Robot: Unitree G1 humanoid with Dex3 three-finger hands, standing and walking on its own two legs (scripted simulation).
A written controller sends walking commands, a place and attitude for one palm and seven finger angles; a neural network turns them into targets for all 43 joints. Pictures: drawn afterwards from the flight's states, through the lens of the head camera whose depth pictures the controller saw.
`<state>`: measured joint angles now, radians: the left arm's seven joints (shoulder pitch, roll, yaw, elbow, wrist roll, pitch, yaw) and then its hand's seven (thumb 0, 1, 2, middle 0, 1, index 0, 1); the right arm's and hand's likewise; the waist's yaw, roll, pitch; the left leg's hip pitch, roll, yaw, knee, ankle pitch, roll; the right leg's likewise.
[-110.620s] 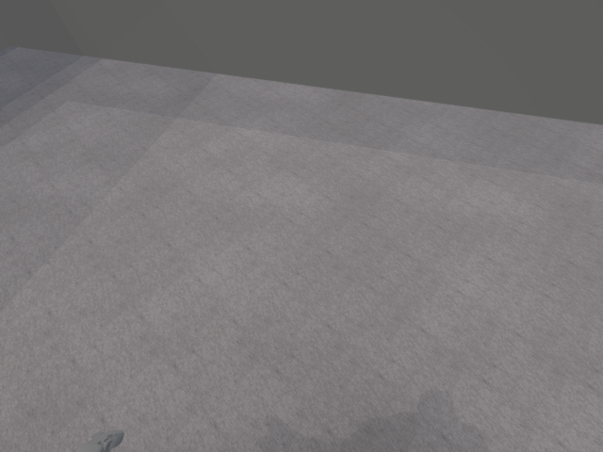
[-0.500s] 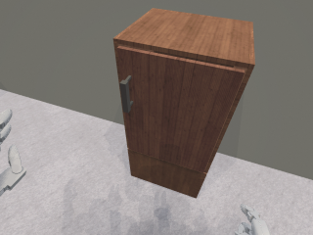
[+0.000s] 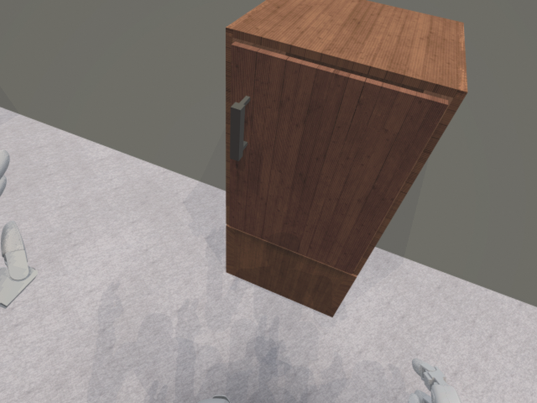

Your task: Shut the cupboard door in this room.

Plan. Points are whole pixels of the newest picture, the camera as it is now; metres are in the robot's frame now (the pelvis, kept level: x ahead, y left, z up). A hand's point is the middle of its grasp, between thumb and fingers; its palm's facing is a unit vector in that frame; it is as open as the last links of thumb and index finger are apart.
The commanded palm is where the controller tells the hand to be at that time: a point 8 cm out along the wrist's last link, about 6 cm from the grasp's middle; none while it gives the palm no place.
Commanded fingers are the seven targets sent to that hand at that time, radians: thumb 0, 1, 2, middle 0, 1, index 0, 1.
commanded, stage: step back with the hand held close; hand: left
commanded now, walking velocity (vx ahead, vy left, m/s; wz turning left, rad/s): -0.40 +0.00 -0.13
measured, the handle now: (241, 128) +0.67 +0.08 +0.03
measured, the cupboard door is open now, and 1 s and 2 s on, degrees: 0 0 0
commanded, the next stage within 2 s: stop stepping back and stand still in 0.28 s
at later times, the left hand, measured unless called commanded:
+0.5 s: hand out of the picture +0.11 +0.22 +0.20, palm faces +0.20 -0.84 -0.49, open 7.4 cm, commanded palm +0.07 +0.28 +0.20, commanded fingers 0.00 0.90 0.90 -0.20 -0.30 -0.20 -0.30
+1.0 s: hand out of the picture +0.07 +0.33 +0.23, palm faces +0.38 -0.77 -0.52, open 7.4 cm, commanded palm +0.05 +0.35 +0.20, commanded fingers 0.00 0.90 0.90 -0.20 -0.30 -0.20 -0.30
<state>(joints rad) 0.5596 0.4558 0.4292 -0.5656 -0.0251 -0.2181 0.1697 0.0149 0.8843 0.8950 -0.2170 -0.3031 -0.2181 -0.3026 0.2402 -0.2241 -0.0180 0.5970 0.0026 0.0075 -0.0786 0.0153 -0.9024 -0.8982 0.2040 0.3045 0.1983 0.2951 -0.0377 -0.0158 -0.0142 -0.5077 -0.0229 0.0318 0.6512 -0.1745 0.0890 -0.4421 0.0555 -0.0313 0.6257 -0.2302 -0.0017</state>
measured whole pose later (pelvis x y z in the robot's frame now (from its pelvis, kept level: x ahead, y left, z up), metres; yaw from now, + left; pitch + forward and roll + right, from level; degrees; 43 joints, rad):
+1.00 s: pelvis -0.14 +0.08 +0.02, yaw -9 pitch +3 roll +0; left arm 0.64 0.53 0.53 -0.58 -0.04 -0.25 0.15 0.01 0.88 0.89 -0.22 -0.30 -0.22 -0.30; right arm 0.33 -0.19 0.00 0.67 0.01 -0.06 -0.06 0.02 -0.90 -0.90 0.21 0.30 0.20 0.30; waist 0.03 -0.05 -0.15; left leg -0.51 0.02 0.04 0.92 -0.36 -0.02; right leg -0.21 0.00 -0.02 0.50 -0.36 -0.05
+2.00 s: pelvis -0.12 +0.08 +0.02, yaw -4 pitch -2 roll +0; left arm 0.33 0.16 0.03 1.06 0.01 0.03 0.01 0.00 0.93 0.89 -0.20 -0.30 -0.20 -0.30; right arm 0.36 -0.15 0.01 1.04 -0.02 0.02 -0.04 0.01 -0.91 -0.90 0.20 0.30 0.19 0.29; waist 0.01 0.02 0.01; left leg -0.16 0.01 0.06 0.44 -0.25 0.02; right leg -0.19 0.03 -0.16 0.38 -0.17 -0.07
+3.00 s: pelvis -0.11 +0.11 +0.03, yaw -7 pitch -2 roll +0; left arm 0.33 0.10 0.01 1.16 0.01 0.00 0.04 0.00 0.91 0.90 -0.20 -0.30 -0.20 -0.30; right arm 0.36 -0.10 0.02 1.13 -0.01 -0.01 -0.05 0.00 -0.91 -0.90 0.20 0.30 0.19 0.29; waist -0.01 0.01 0.02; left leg -0.10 -0.03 0.12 0.37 -0.24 0.06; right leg -0.18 -0.01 -0.09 0.39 -0.18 -0.03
